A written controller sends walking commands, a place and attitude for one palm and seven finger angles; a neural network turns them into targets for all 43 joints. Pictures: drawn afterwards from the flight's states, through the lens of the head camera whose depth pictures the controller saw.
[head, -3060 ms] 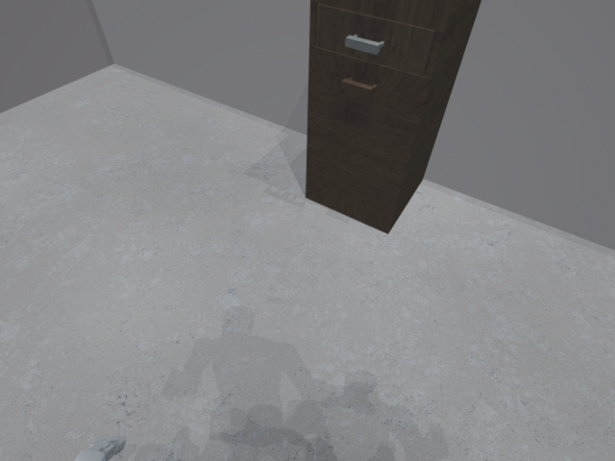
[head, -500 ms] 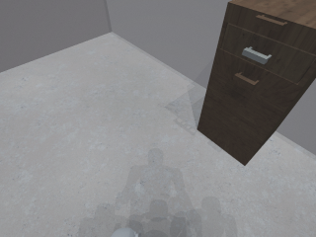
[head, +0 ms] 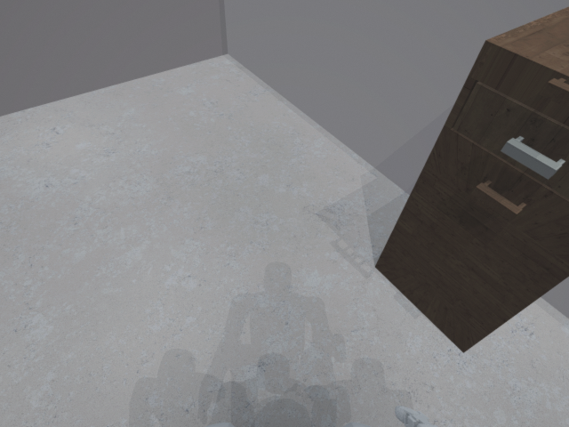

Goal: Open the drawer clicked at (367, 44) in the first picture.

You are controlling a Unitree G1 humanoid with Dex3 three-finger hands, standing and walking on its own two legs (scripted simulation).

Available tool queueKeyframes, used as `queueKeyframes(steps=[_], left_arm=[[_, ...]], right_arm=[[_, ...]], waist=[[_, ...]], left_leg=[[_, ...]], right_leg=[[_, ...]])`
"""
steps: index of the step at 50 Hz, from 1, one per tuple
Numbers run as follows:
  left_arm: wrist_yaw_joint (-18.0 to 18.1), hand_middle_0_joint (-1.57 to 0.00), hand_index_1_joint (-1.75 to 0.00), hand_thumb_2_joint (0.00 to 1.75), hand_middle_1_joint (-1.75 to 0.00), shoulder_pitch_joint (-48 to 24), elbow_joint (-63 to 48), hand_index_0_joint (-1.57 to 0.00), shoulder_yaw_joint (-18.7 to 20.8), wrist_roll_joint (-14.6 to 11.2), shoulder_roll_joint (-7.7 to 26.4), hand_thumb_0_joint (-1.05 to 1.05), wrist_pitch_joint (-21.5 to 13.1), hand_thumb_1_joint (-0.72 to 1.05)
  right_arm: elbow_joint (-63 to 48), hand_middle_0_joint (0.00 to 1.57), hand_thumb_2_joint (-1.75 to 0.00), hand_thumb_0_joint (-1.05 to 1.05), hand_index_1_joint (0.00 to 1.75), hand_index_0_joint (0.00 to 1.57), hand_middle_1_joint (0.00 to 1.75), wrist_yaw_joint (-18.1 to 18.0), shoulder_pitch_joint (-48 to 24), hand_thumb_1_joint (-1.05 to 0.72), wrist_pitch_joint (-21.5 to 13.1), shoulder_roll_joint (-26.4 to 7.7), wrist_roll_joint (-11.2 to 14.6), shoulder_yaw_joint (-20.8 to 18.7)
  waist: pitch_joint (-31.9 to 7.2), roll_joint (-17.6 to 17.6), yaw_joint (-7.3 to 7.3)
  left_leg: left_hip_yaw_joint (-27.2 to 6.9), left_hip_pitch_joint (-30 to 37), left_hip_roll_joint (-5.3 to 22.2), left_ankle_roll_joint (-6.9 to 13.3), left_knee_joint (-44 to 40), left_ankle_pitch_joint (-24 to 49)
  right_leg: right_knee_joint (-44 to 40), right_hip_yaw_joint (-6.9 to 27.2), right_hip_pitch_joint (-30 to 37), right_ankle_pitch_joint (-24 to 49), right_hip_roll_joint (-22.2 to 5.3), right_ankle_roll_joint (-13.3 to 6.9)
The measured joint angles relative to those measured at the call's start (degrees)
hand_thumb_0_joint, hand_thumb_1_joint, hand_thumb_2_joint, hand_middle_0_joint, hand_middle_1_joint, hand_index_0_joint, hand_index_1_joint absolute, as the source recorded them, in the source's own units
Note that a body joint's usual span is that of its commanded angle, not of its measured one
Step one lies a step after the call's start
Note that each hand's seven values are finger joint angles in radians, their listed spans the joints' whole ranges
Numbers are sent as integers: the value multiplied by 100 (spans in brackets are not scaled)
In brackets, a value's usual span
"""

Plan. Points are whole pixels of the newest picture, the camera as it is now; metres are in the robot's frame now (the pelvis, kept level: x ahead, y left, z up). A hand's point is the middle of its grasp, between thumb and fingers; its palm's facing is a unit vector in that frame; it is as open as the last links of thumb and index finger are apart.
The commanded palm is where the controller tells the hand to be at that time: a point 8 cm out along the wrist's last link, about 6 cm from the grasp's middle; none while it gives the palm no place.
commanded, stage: turn to face it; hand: left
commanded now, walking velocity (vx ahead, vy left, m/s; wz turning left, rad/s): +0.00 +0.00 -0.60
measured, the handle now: (534, 154) +0.69 -0.46 +0.02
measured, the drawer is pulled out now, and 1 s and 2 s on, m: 0.00 0.00 0.00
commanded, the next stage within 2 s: take the last steps up to it in 1.20 s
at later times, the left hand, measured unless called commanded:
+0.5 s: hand out of the picture +0.12 +0.12 -0.14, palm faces -0.23 -0.93 -0.29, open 7.4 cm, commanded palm none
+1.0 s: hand (205, 386) +0.20 +0.15 -0.16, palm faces -0.50 -0.84 -0.22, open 7.4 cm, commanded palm none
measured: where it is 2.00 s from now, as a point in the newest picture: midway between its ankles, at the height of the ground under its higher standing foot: outside the picture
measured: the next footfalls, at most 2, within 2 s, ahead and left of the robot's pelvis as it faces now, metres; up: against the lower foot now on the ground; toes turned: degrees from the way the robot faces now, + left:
right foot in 0.24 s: +0.05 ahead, -0.14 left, +0.00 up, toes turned -16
left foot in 0.82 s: +0.10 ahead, +0.07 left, +0.00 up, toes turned -27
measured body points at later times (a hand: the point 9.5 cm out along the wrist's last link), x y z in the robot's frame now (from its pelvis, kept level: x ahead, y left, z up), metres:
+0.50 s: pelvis +0.00 -0.06 +0.01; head +0.03 -0.10 +0.46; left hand +0.13 +0.17 -0.12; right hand -0.01 -0.34 -0.15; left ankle +0.04 +0.11 -0.66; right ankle +0.01 -0.13 -0.73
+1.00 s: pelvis +0.02 +0.00 +0.01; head +0.07 +0.01 +0.46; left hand +0.23 +0.20 -0.14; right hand -0.04 -0.25 -0.11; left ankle +0.06 +0.09 -0.73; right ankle -0.08 -0.11 -0.64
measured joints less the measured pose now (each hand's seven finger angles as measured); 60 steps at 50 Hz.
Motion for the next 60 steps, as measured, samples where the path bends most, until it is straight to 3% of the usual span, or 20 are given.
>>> queueKeyframes(steps=[6,11,12,13,15,18,21,25,33,37,40,42,45,48,50,55,60], left_arm=[[-77,-20,-30,90,-30,-264,-383,-20,176,42,15,1,145,91],[-114,-20,-30,90,-30,-356,-656,-20,228,56,94,0,81,91],[-109,-20,-30,90,-30,-348,-707,-20,225,67,123,0,38,91],[-87,-20,-30,90,-30,-388,-714,-20,210,91,116,0,-6,91],[-44,-20,-30,90,-30,-451,-760,-20,152,80,96,0,-51,91],[-10,-20,-30,90,-30,-451,-809,-20,132,46,100,0,-70,91],[-28,-20,-30,90,-30,-462,-789,-20,109,16,140,1,-69,91],[-70,-20,-30,90,-30,-544,-774,-20,85,-1,178,1,-83,91],[-103,-21,-30,90,-30,-733,-804,-21,102,18,246,1,-52,90],[-99,-21,-30,90,-30,-781,-806,-21,134,33,343,1,19,90],[-102,-21,-30,90,-30,-799,-803,-21,163,20,447,1,94,90],[-117,-21,-30,90,-30,-819,-802,-21,200,-20,538,1,157,91],[-174,-20,-30,90,-30,-839,-799,-20,261,37,631,1,217,91],[-254,-20,-30,90,-30,-802,-832,-20,317,77,706,1,222,91],[-264,-20,-30,90,-30,-772,-831,-20,326,71,736,1,222,91],[-239,-20,-30,90,-30,-806,-754,-20,277,45,705,1,282,91],[-219,-20,-30,90,-30,-1012,-716,-20,168,24,540,1,286,91]], right_arm=[[-14,21,-90,-2,30,21,30,6,59,-92,161,-201,-72,-179],[14,21,-90,-1,30,20,30,43,234,-91,292,-459,-91,-329],[-1,21,-90,0,30,20,30,54,295,-91,321,-516,-81,-353],[-8,21,-90,0,30,20,30,61,340,-91,367,-592,-73,-386],[-15,20,-90,0,30,20,30,54,429,-91,483,-718,-63,-418],[-2,20,-90,1,30,20,29,52,479,-91,552,-784,-69,-427],[-51,20,-90,1,30,20,29,41,513,-91,508,-784,-77,-410],[-83,20,-90,1,30,20,29,-3,543,-91,482,-789,-71,-379],[-172,20,-90,1,30,20,29,-59,337,-91,478,-727,-20,-288],[-308,20,-90,1,30,20,29,-69,198,-90,415,-631,27,-230],[-429,20,-90,1,30,20,29,-79,168,-90,321,-559,56,-181],[-486,20,-90,1,30,20,29,-90,211,-90,233,-501,35,-141],[-535,20,-90,1,30,20,30,-64,348,-90,256,-439,-16,-59],[-507,21,-90,1,30,20,30,-81,487,-90,281,-402,-48,-26],[-478,21,-90,1,30,20,30,-87,562,-90,258,-384,-55,-25],[-388,21,-90,1,30,20,30,-72,774,-90,173,-344,-60,-48],[-194,21,-90,1,30,20,30,-33,978,-90,195,-383,-82,-106]], waist=[[-108,158,-114],[-150,307,-194],[-174,338,-198],[-166,424,-204],[-124,504,-209],[-101,437,-200],[-111,332,-262],[-132,254,-310],[-94,154,-206],[-84,41,-141],[-110,-57,-140],[-124,-159,-184],[-101,-197,-196],[-111,-181,-186],[-110,-170,-181],[-64,-96,-285],[10,23,-450]], left_leg=[[358,99,173,-112,-99,-4],[656,-9,456,-324,365,-254],[689,-110,559,-389,617,-385],[509,-309,611,-505,1041,-864],[-174,-754,416,-590,2037,-1503],[-762,-1180,144,-671,3054,-1285],[-1032,-1287,41,-784,3246,-925],[-1235,-1156,-19,-894,2965,-887],[-1373,-730,-203,-880,2077,-1242],[-1397,-447,-363,-776,1412,-1369],[-1366,-40,-458,-677,441,-1006],[-1275,136,-489,-442,-9,-569],[-1062,279,-397,-222,-90,-522],[-860,473,-291,-189,-362,-439],[-713,552,-238,-183,-467,-405],[-435,617,-105,-194,-484,-447],[-196,559,44,-300,-278,-571]], right_leg=[[-818,-120,-91,394,-39,24],[-2006,-209,468,680,57,-29],[-2316,-185,588,836,113,-126],[-2256,-179,527,821,201,-267],[-2250,-151,504,775,308,-474],[-2726,29,620,1046,446,-565],[-3214,225,732,1346,580,-625],[-3535,434,795,1551,736,-669],[-3630,870,723,1716,1013,-629],[-3587,1139,627,1779,1103,-520],[-3436,1345,491,1769,1171,-382],[-2969,1428,270,1326,1199,-275],[-1304,1018,-257,394,1099,-44],[18,757,-571,526,853,102],[348,691,-592,625,672,174],[-190,517,-219,447,337,259],[-1362,240,311,192,258,170]])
